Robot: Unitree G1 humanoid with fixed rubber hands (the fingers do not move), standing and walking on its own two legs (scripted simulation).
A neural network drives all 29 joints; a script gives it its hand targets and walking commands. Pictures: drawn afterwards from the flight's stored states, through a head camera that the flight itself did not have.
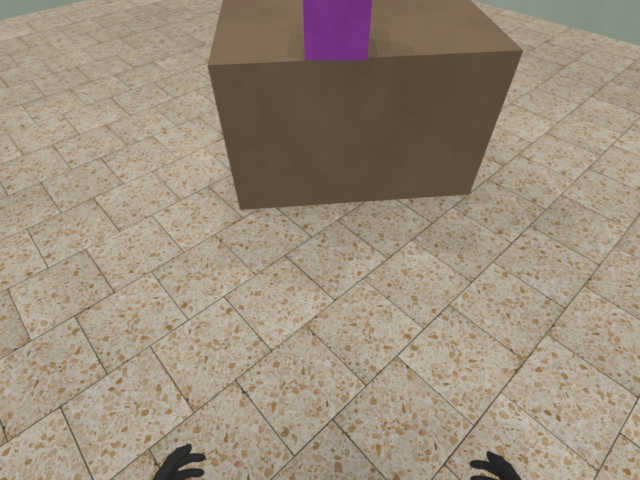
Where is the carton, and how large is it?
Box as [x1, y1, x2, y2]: [303, 0, 371, 59]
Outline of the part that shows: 303,0 305,59 366,59 371,0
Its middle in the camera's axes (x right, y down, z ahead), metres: +0.06 -0.77 +1.27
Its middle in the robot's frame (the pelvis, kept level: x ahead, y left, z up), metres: +1.48 +0.00 +0.03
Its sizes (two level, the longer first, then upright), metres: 0.210 0.200 0.250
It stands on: a pedestal, 0.66 m high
